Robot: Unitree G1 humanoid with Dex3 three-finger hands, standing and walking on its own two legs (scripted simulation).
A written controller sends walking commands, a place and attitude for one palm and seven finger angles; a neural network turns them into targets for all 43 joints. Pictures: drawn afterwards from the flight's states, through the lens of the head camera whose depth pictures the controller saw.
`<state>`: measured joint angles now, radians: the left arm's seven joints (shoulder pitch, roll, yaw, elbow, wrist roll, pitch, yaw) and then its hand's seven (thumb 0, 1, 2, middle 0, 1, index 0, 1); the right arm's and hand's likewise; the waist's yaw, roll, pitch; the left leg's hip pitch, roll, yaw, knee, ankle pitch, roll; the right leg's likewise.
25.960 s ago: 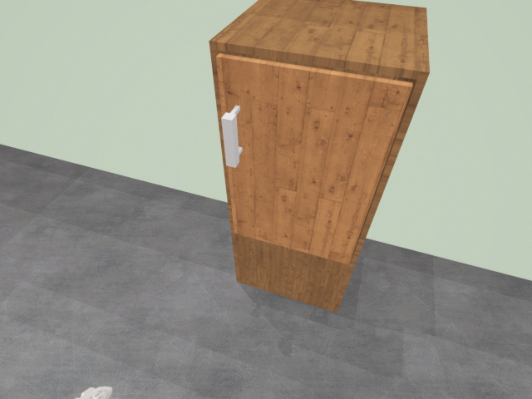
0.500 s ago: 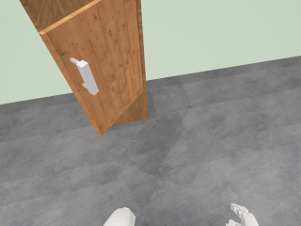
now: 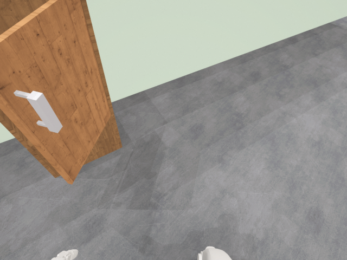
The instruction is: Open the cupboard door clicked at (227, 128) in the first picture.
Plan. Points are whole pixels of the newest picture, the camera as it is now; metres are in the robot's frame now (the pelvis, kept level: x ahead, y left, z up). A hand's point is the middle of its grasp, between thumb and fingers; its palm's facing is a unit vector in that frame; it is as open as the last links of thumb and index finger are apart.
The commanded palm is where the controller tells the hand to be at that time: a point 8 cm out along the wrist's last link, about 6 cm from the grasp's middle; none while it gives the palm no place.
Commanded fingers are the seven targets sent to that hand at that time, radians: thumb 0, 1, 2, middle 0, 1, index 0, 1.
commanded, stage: walk to a spot facing it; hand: left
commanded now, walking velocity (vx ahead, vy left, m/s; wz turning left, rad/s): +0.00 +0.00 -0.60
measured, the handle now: (38, 111) +0.43 +0.39 +0.03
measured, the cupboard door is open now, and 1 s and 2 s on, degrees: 44 44 44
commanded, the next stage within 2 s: none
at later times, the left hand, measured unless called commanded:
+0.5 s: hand (111, 248) +0.16 +0.17 -0.18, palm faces -0.31 -0.93 -0.18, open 7.4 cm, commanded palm none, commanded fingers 0.00 0.90 0.90 -0.20 -0.30 -0.20 -0.30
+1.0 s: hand (171, 209) +0.27 +0.02 -0.16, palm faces -0.56 -0.80 -0.22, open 7.4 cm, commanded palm none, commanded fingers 0.00 0.90 0.90 -0.20 -0.30 -0.20 -0.30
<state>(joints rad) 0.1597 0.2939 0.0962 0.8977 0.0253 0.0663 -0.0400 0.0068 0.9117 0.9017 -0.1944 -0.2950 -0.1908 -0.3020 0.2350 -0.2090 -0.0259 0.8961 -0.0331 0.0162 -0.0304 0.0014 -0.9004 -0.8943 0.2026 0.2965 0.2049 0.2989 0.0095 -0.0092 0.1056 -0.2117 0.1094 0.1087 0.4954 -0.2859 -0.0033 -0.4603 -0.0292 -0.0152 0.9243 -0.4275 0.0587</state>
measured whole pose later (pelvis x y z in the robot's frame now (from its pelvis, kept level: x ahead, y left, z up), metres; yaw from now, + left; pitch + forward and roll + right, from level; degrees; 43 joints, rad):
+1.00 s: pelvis +0.09 -0.10 +0.00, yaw -36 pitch +1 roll +1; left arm 0.21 0.19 0.06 0.95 0.02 -0.04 -0.02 0.00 0.91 0.90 -0.20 -0.30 -0.20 -0.30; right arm 0.24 -0.24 -0.06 0.96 -0.03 0.01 0.01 0.01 -0.91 -0.89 0.20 0.30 0.20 0.30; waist -0.02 0.02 0.08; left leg -0.52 0.13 0.07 1.06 -0.34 -0.08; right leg -0.22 0.02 -0.04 0.46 -0.26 -0.05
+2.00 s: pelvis +0.41 -0.41 -0.01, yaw -52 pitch +0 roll -1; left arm 0.30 0.20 0.06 1.09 0.02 -0.07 -0.01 -0.01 0.94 0.90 -0.20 -0.30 -0.20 -0.30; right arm 0.17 -0.16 -0.05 0.99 -0.02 -0.03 0.03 0.00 -0.91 -0.90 0.20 0.30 0.20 0.30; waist 0.00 -0.02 0.04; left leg -0.49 0.11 0.11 0.66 -0.20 -0.04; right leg -0.04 0.01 -0.09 0.37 -0.34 -0.01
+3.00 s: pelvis +0.55 -0.58 -0.01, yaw -26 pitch +2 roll -1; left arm 0.14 0.25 0.07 0.90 0.02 0.05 0.01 0.01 0.91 0.90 -0.20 -0.30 -0.19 -0.30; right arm 0.16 -0.24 -0.06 0.90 -0.03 0.03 0.00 0.00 -0.90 -0.89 0.20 0.30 0.20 0.30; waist -0.01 0.01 0.08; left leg -0.35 0.01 -0.02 0.54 -0.22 0.00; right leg -0.42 -0.05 -0.02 0.87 -0.44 0.08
